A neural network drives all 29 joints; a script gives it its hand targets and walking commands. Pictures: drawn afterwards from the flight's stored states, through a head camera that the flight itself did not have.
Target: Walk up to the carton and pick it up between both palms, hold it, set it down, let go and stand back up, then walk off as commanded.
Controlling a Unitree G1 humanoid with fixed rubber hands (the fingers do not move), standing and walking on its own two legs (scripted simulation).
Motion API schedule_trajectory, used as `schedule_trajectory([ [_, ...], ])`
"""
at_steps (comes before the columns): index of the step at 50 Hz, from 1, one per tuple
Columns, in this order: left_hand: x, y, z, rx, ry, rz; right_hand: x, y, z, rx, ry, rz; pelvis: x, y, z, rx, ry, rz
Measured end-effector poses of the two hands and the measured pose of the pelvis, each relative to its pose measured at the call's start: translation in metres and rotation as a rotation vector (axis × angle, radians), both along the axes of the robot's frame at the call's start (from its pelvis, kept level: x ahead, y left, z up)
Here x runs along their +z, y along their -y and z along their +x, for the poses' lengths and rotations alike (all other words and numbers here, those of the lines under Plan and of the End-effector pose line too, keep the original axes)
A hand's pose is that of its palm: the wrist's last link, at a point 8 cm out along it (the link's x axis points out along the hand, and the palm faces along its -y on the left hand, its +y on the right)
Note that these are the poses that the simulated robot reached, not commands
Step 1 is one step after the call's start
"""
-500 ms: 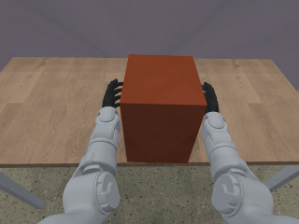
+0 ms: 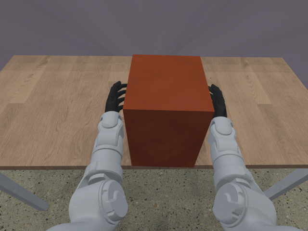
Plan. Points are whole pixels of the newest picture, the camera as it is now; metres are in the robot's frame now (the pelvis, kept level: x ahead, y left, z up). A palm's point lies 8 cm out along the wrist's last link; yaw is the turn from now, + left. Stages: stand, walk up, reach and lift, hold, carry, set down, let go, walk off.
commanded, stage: set down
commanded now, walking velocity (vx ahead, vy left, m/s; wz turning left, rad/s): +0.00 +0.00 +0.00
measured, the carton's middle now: (164, 113) +0.43 +0.01 +0.05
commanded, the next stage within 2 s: none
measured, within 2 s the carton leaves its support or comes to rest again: neither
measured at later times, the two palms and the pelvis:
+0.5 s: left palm (113, 113) +0.39 +0.15 +0.08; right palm (217, 117) +0.39 -0.13 +0.08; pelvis +0.00 +0.00 +0.00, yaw +0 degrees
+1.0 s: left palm (113, 115) +0.40 +0.15 +0.07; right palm (217, 118) +0.39 -0.13 +0.07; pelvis -0.01 +0.00 +0.00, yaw -1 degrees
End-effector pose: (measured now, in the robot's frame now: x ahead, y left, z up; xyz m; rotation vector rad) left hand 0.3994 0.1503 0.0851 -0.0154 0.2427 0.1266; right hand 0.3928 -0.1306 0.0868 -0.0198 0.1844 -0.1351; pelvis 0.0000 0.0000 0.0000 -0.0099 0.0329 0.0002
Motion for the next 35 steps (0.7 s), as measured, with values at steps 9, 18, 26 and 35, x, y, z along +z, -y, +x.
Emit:
schedule_trajectory([
  [9,-0.0022,-0.0004,-0.0022,-0.002,0.013,-0.005,-0.0012,-0.0003,-0.0027,0.002,0.015,-0.019,0.0000,-0.0009,-0.0010,0.000,0.018,0.003],
  [18,-0.0041,-0.0006,-0.0038,-0.001,0.022,-0.014,-0.0026,-0.0006,-0.0049,-0.002,0.025,-0.022,-0.0001,-0.0007,-0.0032,-0.001,0.015,0.004],
  [26,-0.0049,-0.0006,-0.0045,-0.002,0.029,-0.010,-0.0033,-0.0004,-0.0059,0.000,0.027,-0.024,-0.0001,0.0004,-0.0049,-0.004,0.017,0.006],
  [35,-0.0051,-0.0005,-0.0047,-0.003,0.030,-0.003,-0.0032,-0.0002,-0.0059,0.002,0.025,-0.032,0.0000,-0.0001,-0.0052,-0.007,0.019,0.007],
])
